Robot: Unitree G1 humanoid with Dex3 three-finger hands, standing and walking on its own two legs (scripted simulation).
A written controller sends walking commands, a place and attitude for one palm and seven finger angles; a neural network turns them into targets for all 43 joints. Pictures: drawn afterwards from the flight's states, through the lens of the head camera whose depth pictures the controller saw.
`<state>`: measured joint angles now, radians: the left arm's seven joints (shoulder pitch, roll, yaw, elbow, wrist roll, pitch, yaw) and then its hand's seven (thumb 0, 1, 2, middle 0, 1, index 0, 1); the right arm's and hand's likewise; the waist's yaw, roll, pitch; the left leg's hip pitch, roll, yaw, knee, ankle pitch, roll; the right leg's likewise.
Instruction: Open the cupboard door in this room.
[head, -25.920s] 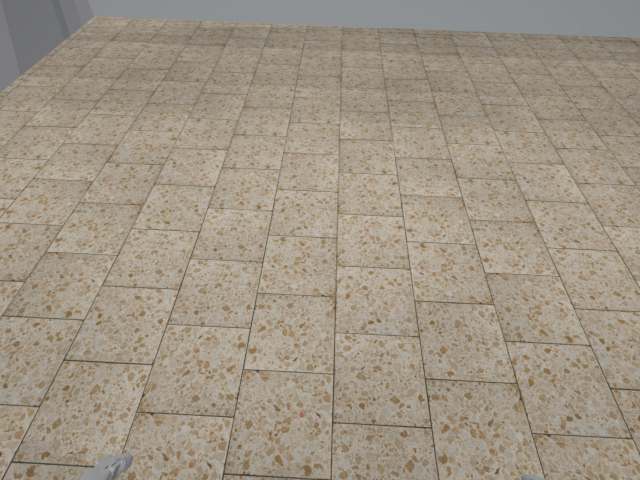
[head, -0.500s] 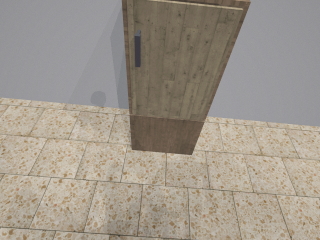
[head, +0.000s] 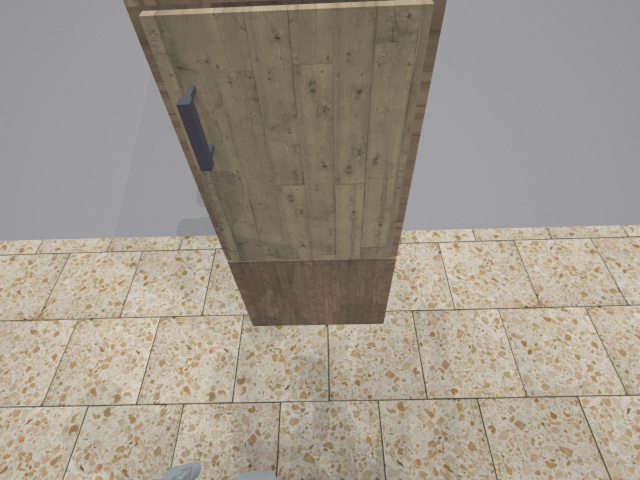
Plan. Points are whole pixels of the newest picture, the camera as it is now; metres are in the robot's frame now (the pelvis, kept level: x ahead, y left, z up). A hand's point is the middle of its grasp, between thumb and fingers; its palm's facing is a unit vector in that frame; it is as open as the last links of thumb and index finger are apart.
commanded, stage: take the last steps up to it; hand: left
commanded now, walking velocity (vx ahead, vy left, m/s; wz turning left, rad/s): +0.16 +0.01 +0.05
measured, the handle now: (199, 129) +0.62 +0.23 +0.08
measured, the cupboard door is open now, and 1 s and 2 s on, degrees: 0 0 0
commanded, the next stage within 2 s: come to a stop and stand still in 0.04 s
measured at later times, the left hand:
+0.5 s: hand out of the picture +0.08 +0.19 -0.17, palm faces +0.05 -0.98 -0.21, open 7.4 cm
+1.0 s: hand out of the picture +0.08 +0.14 -0.17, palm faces +0.05 -0.98 -0.20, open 7.3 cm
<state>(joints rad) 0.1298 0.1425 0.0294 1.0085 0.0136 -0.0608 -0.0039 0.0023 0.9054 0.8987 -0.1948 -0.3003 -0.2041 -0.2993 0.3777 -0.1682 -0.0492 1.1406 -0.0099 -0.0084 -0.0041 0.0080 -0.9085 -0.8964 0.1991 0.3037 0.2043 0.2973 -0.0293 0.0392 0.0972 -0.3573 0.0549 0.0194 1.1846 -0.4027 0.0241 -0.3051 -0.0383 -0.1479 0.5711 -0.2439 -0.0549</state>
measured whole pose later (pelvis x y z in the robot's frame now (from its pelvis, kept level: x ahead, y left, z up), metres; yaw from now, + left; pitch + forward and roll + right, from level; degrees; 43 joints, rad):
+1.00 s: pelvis +0.03 -0.04 +0.01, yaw +0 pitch -1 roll +0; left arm 0.19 0.18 0.03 1.06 0.01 0.01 0.02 0.01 0.93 0.90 -0.20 -0.30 -0.21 -0.30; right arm 0.26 -0.16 -0.02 1.13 -0.01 0.01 -0.02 0.00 -0.91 -0.90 0.20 0.30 0.20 0.30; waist 0.01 -0.02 0.05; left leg -0.17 0.03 0.03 0.47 -0.30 -0.02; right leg -0.26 -0.01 -0.10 0.50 -0.22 -0.03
